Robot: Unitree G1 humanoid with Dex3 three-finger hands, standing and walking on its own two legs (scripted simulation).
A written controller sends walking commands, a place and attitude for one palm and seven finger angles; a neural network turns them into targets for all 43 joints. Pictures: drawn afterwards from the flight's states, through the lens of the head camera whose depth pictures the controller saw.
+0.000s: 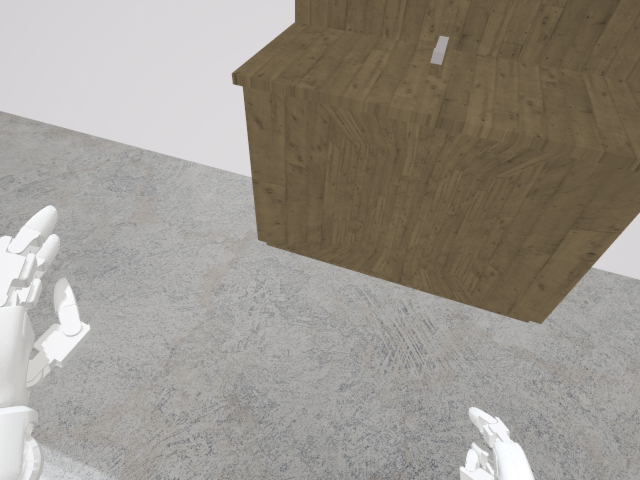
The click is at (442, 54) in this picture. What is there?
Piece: tap's lever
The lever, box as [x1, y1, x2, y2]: [430, 48, 445, 64]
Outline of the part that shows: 434,48 430,62 441,64 445,50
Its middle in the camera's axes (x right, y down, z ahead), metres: +0.29 -0.45 +0.96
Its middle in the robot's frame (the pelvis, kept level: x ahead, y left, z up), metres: +1.05 -0.22 +0.11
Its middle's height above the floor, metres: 0.88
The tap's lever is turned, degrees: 0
